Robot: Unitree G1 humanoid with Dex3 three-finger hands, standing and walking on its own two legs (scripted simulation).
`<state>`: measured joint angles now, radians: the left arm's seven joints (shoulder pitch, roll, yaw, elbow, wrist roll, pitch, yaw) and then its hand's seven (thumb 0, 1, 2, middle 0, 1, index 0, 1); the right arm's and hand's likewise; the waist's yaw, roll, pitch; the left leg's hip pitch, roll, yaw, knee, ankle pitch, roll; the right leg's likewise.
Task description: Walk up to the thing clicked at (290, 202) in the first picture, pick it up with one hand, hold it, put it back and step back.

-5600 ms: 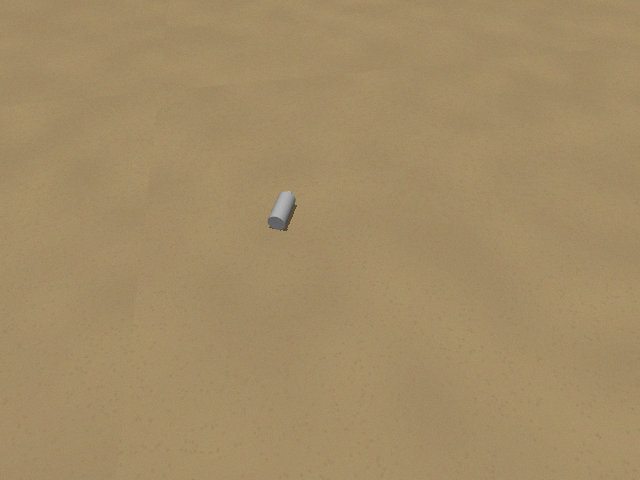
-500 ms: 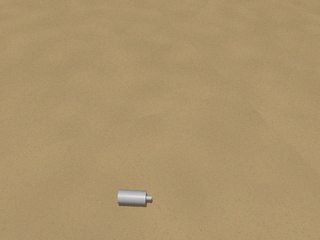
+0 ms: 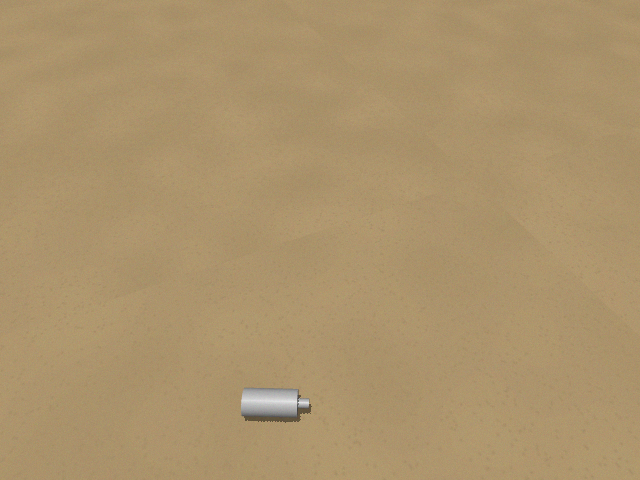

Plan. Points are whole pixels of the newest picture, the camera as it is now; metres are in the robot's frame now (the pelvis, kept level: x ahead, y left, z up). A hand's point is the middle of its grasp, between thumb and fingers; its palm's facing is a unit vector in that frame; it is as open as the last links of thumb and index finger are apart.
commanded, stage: walk up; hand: left
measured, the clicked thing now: (276, 402) +0.47 +0.14 -0.74
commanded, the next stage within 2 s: stand in 0.30 s
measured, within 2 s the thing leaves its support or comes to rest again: neither
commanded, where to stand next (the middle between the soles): +0.08 -0.02 m, yaw -1 degrees
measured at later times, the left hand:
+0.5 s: hand out of the picture +0.10 +0.25 -0.16, palm faces -0.02 -0.94 -0.33, open 7.4 cm
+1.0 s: hand out of the picture +0.09 +0.25 -0.16, palm faces -0.04 -0.94 -0.34, open 7.4 cm
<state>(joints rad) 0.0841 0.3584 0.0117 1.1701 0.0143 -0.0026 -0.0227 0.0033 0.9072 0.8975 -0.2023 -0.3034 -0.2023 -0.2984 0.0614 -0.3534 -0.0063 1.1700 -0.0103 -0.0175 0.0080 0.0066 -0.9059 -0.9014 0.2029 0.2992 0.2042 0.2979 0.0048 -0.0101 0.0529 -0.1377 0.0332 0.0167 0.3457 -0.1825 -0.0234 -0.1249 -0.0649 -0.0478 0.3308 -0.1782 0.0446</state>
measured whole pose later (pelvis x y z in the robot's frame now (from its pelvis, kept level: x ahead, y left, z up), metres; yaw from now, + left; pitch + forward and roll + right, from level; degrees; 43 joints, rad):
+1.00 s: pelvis +0.02 -0.01 +0.00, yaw +0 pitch -1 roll +0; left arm 0.10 0.36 0.00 1.14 0.02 -0.01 -0.01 0.00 0.91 0.90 -0.20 -0.30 -0.20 -0.30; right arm 0.08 -0.34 0.00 1.15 -0.01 0.00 0.01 0.01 -0.91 -0.90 0.20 0.30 0.20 0.30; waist 0.00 -0.01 0.06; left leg -0.10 0.04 0.02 0.31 -0.19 -0.03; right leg -0.09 -0.05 -0.05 0.30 -0.19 0.04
